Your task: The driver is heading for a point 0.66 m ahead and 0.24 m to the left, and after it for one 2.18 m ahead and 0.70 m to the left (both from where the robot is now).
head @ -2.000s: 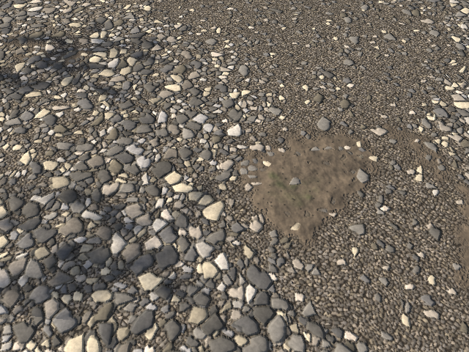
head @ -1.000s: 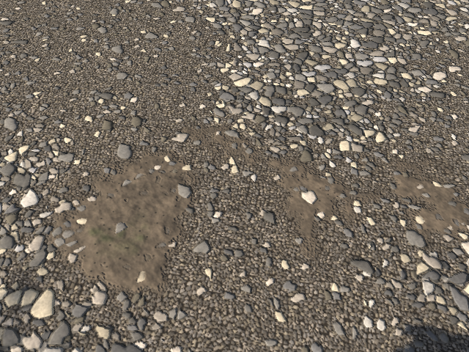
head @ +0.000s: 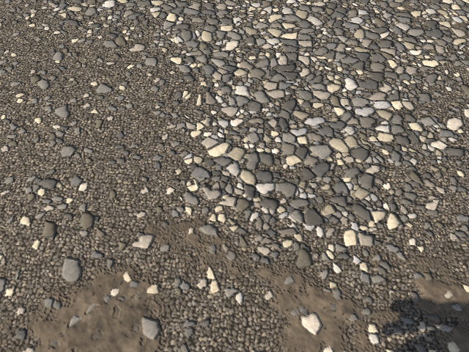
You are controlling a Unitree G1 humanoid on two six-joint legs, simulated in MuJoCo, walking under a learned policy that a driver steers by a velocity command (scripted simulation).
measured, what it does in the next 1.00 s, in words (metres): walks ahead, turning left: right foot, then left foot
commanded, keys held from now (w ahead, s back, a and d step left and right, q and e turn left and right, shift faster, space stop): w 0.16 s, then w+q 0.84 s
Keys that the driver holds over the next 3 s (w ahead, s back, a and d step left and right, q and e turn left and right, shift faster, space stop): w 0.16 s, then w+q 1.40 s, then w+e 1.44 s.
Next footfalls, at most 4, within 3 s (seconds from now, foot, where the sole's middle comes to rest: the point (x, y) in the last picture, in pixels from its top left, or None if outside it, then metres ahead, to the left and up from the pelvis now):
0.36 right None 0.37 -0.16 -0.78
0.88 left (179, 309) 0.59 0.16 -0.78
1.36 right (198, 210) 0.93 0.12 -0.78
1.86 left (84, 211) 0.93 0.50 -0.78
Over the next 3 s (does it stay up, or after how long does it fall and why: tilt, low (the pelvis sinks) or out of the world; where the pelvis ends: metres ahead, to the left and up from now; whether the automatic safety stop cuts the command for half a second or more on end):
stays up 1.44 0.61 0.00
